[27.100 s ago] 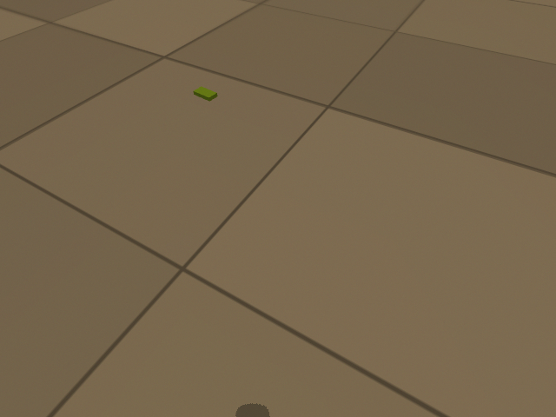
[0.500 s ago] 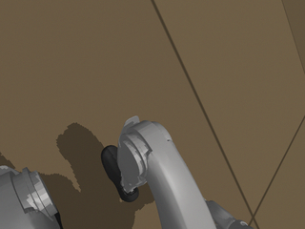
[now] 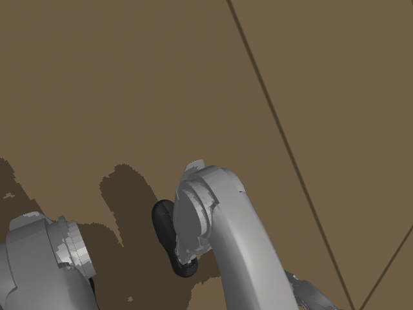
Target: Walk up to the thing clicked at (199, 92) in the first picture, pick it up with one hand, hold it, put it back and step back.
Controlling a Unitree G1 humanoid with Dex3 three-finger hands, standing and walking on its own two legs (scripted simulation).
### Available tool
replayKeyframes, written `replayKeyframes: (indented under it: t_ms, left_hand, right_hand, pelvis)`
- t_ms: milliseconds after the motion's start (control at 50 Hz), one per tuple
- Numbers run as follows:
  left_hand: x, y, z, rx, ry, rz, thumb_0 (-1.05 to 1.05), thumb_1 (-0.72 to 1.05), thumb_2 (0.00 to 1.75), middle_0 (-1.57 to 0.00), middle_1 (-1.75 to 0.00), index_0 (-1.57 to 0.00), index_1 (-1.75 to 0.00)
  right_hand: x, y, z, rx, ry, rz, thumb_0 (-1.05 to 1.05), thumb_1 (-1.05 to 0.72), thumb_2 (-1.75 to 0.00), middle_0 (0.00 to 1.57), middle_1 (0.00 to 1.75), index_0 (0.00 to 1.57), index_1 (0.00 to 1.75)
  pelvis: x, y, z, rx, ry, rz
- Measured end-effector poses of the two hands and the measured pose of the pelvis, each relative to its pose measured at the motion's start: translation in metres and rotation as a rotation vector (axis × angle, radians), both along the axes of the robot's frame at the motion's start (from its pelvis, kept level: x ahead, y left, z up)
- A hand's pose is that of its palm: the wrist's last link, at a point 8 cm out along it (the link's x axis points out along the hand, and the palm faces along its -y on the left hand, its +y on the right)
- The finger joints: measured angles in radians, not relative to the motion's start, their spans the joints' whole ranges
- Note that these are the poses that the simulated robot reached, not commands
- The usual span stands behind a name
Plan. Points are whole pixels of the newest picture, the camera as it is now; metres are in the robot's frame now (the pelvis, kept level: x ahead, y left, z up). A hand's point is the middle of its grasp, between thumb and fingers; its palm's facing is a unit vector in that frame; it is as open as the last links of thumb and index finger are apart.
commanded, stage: settle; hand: left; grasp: from above
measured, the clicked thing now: out of the picture +0.46 +0.35 -0.29
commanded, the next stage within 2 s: lift in 0.46 s
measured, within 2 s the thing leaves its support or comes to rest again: neither
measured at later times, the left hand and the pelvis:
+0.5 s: hand out of the picture +0.44 +0.34 -0.18, palm faces -0.46 -0.11 -0.88, open 10.4 cm; pelvis +0.00 -0.01 +0.01, yaw +5 degrees
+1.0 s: hand out of the picture +0.40 +0.35 -0.09, palm faces -0.48 -0.14 -0.87, open 10.4 cm; pelvis +0.00 +0.00 +0.06, yaw +8 degrees
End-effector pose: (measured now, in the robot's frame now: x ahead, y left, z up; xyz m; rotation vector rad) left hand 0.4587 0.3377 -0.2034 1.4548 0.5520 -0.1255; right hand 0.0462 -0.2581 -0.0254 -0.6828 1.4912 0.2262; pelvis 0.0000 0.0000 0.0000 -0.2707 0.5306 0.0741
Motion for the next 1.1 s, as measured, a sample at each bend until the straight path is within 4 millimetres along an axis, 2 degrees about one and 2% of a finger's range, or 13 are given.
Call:
replayKeyframes:
  t_ms: [160, 280, 400, 560, 720, 840, 980, 1100]
  left_hand:
    - [-0.003, 0.009, 0.045, 0.023, -0.009, -0.006, -0.03, 0.02, 0.29, -0.71, -0.44, -0.73, -0.40]
    - [-0.007, 0.010, 0.068, 0.028, 0.040, 0.000, -0.03, 0.02, 0.26, -0.73, -0.43, -0.75, -0.39]
    - [-0.010, 0.003, 0.077, 0.013, 0.067, -0.027, -0.03, 0.01, 0.26, -0.75, -0.41, -0.77, -0.36]
    - [-0.008, -0.001, 0.088, 0.014, 0.046, -0.053, -0.02, 0.01, 0.27, -0.75, -0.39, -0.77, -0.35]
    - [-0.007, 0.004, 0.110, 0.014, 0.021, -0.025, -0.02, 0.02, 0.25, -0.73, -0.40, -0.75, -0.36]
    - [-0.017, 0.010, 0.133, 0.008, 0.058, -0.008, -0.02, 0.03, 0.24, -0.73, -0.42, -0.74, -0.38]
    - [-0.043, 0.017, 0.167, -0.010, 0.083, -0.009, -0.02, 0.02, 0.26, -0.72, -0.43, -0.74, -0.39]
    - [-0.068, 0.021, 0.203, -0.017, 0.069, -0.016, -0.02, 0.01, 0.30, -0.72, -0.44, -0.74, -0.40]
  right_hand:
    - [0.034, -0.006, -0.011, 0.029, -0.078, -0.017, 0.00, -0.91, -0.90, 0.20, 0.30, 0.20, 0.30]
    - [0.054, -0.002, -0.024, 0.073, -0.153, -0.031, 0.00, -0.91, -0.90, 0.20, 0.30, 0.20, 0.29]
    - [0.053, 0.000, -0.035, 0.096, -0.156, -0.051, 0.00, -0.91, -0.90, 0.20, 0.30, 0.20, 0.29]
    - [0.037, -0.005, -0.040, 0.065, -0.129, -0.107, 0.00, -0.91, -0.90, 0.20, 0.30, 0.20, 0.30]
    - [0.025, -0.010, -0.032, 0.022, -0.110, -0.172, 0.00, -0.91, -0.90, 0.20, 0.30, 0.20, 0.30]
    - [0.026, -0.011, -0.019, 0.007, -0.116, -0.216, 0.00, -0.91, -0.90, 0.20, 0.30, 0.20, 0.30]
    - [0.041, -0.011, -0.004, 0.004, -0.151, -0.232, 0.00, -0.91, -0.90, 0.20, 0.30, 0.20, 0.30]
    - [0.065, -0.007, 0.011, 0.020, -0.211, -0.227, 0.00, -0.91, -0.90, 0.20, 0.30, 0.20, 0.30]
  pelvis:
    - [0.005, 0.000, 0.007, 0.016, 0.047, 0.016]
    - [0.003, 0.001, 0.009, 0.034, 0.056, 0.029]
    - [0.000, -0.002, 0.009, 0.055, 0.055, 0.039]
    - [-0.002, -0.006, 0.009, 0.071, 0.055, 0.045]
    - [-0.001, -0.005, 0.017, 0.075, 0.082, 0.048]
    - [0.000, -0.003, 0.034, 0.078, 0.102, 0.057]
    - [-0.002, -0.001, 0.056, 0.090, 0.110, 0.073]
    - [-0.004, 0.000, 0.079, 0.102, 0.112, 0.085]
